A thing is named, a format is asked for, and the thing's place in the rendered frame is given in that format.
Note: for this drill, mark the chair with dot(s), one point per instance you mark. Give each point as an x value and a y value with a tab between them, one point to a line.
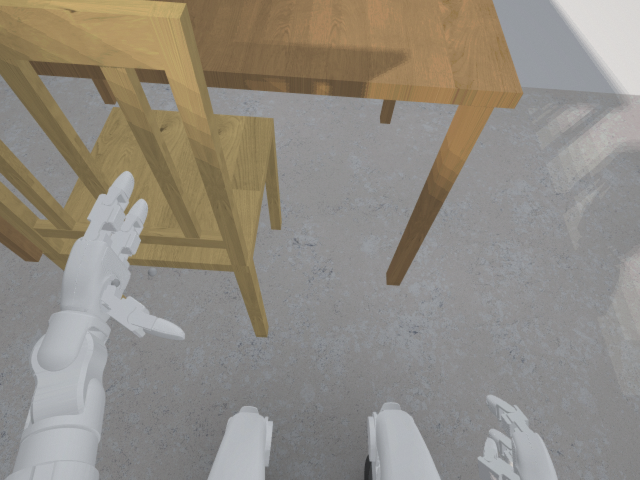
201	174

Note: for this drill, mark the table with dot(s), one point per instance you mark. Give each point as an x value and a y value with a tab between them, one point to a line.
433	51

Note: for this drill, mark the robot right hand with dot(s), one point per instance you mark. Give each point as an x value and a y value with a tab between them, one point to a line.
525	454

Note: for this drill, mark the left robot forearm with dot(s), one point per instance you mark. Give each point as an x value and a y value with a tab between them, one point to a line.
63	427

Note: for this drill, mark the robot right thigh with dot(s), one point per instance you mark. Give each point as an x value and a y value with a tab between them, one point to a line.
395	443

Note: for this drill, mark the robot left hand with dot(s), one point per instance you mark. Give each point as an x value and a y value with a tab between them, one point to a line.
100	256

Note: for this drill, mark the left robot shin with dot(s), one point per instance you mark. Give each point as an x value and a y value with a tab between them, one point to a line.
249	409

